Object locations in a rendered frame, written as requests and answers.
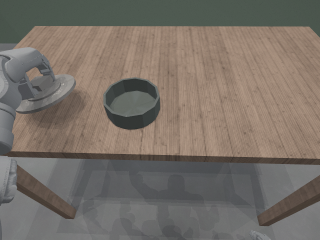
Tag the pot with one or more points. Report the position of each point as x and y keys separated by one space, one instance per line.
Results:
x=132 y=103

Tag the knob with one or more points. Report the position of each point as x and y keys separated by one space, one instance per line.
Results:
x=41 y=82

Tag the left robot forearm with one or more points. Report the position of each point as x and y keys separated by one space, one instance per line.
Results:
x=11 y=72

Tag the robot right hand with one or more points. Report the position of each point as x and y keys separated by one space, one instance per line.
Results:
x=258 y=236

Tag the robot left hand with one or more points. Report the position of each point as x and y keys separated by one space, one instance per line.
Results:
x=30 y=58

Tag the robot left upper arm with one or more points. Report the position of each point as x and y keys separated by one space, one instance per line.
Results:
x=8 y=181

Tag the table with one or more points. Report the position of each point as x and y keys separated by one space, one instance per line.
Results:
x=228 y=94

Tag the lid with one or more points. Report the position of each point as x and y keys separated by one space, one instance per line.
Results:
x=51 y=95

